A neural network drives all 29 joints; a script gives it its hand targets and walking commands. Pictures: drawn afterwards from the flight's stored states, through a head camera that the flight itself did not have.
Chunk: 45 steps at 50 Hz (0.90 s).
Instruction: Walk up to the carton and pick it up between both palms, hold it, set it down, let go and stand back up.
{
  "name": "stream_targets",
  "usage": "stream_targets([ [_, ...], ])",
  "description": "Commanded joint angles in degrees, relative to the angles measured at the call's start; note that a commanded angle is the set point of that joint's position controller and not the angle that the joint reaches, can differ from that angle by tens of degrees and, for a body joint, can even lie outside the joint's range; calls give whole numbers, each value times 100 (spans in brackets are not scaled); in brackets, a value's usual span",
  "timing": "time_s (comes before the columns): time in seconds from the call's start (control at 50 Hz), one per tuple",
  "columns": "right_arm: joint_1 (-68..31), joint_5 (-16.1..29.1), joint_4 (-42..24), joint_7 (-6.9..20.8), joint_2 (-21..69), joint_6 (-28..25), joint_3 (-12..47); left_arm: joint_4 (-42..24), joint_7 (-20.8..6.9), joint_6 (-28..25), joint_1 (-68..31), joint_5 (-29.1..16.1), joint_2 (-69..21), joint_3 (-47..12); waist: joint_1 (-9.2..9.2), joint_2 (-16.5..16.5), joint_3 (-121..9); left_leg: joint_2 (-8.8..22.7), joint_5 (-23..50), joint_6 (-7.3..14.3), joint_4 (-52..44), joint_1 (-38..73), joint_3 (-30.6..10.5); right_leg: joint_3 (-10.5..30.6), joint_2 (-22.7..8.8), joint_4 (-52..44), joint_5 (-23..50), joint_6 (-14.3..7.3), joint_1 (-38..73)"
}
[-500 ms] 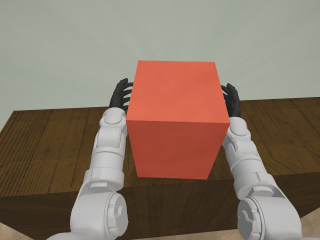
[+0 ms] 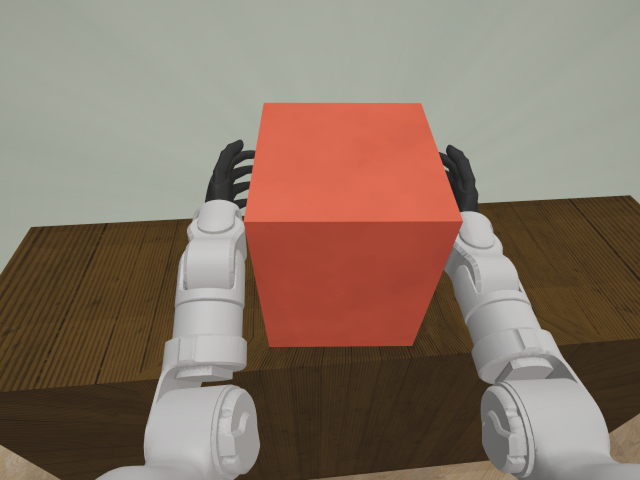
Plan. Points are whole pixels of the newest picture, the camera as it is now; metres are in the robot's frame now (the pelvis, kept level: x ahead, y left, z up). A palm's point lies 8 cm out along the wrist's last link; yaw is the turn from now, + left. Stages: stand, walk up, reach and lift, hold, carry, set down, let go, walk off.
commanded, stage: reach and lift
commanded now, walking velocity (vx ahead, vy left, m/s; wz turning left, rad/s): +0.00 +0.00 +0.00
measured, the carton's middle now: (341, 230) +0.39 -0.03 +0.12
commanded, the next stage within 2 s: hold in 1.42 s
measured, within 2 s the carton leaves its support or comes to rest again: neither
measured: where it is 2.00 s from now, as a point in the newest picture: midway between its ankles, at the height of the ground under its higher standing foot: outside the picture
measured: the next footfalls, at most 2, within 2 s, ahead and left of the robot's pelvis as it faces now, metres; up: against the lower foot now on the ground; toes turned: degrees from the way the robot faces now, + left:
none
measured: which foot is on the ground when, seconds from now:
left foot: down 0.00-1.00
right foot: down 0.00-1.00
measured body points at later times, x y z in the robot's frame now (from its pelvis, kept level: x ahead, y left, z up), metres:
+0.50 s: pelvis -0.01 +0.00 +0.00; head -0.05 +0.02 +0.45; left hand +0.39 +0.12 +0.21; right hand +0.38 -0.17 +0.20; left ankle -0.01 +0.11 -0.75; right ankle +0.04 -0.11 -0.75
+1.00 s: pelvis +0.00 +0.00 +0.00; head -0.06 +0.02 +0.45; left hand +0.39 +0.13 +0.22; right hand +0.39 -0.17 +0.21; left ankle -0.01 +0.11 -0.75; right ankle +0.04 -0.11 -0.75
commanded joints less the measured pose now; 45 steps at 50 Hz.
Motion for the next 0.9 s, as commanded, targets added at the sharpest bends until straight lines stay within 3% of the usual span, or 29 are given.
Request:
stream_targets([
  [0.0, -4344, 278, -1697, 386, 3436, -215, 2124, -429, -780, -115, -3439, -528, -3251, -2526, -27, 159, -2563, -179, 1535, -191, -240, -76, 164, -69, 153, 189, 1401, 303, 1411],
  [0.06, -4316, 281, -1586, 389, 3458, -110, 2090, -538, -799, -16, -3530, -476, -3166, -2404, 13, 129, -2438, -179, 1284, -133, -337, -165, 187, -60, 142, 169, 1130, 307, 1356],
  [0.16, -4377, 367, -1662, 370, 3463, -3, 2086, -721, -794, 128, -3649, -537, -3203, -2542, -72, 187, -2431, -160, 1413, -175, -288, 2, 174, -86, 181, 148, 1051, 295, 1271],
  [0.22, -4467, 324, -1635, 378, 3395, 66, 1975, -541, -816, 237, -3581, -473, -3158, -2436, -65, 173, -2236, -146, 1145, -140, -361, -101, 184, -83, 170, 97, 780, 279, 1207],
  [0.38, -4647, 606, -1899, 340, 3482, 195, 2236, -938, -801, 404, -3696, -527, -3198, -2551, -41, 236, -2540, -156, 1640, -190, -213, 75, 170, -107, 233, 166, 1093, 276, 1350],
  [0.48, -4777, 490, -1649, 410, 3446, 280, 2009, -792, -765, 479, -3908, -486, -3178, -2455, 6, 266, -2263, -95, 995, -133, -419, -170, 170, -103, 219, 108, 379, 226, 1069],
  [0.6, -4826, 620, -1681, 347, 3482, 369, 2083, -733, -787, 573, -3847, -503, -3156, -2431, -40, 231, -2342, -129, 1256, -147, -313, -90, 180, -70, 221, 120, 773, 268, 1246],
  [0.88, -4990, 762, -1618, 312, 3565, 532, 2142, -752, -790, 592, -4125, -553, -3174, -2423, -36, 321, -2430, -139, 1292, -191, -280, -120, 144, -49, 237, 142, 755, 266, 1236],
])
